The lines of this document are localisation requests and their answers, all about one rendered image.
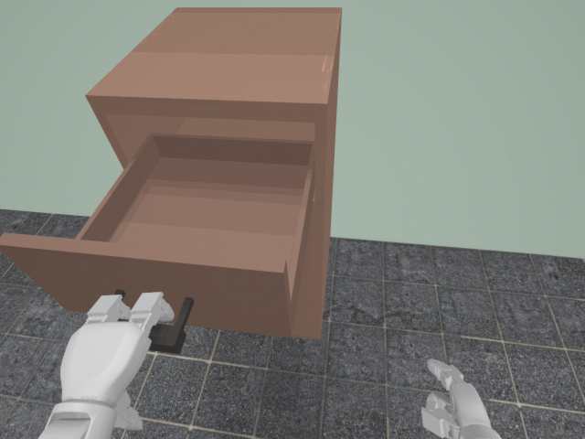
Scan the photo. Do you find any robot left forearm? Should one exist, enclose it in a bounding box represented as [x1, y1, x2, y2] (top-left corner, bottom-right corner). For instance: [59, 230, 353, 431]
[38, 399, 118, 439]

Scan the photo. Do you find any robot right hand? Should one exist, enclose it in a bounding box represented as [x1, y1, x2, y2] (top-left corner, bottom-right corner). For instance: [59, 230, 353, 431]
[421, 359, 492, 439]

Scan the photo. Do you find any cabinet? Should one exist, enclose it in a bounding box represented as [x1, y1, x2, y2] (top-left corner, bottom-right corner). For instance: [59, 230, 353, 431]
[85, 7, 342, 340]

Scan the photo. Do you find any robot left hand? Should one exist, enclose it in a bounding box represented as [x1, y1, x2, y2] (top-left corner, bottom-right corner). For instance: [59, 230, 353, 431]
[60, 292, 175, 430]

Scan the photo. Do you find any drawer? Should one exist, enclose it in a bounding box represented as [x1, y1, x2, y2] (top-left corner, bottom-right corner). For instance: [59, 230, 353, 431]
[0, 133, 315, 338]

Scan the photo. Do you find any handle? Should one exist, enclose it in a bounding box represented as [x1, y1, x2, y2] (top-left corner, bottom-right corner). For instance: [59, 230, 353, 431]
[114, 289, 195, 354]

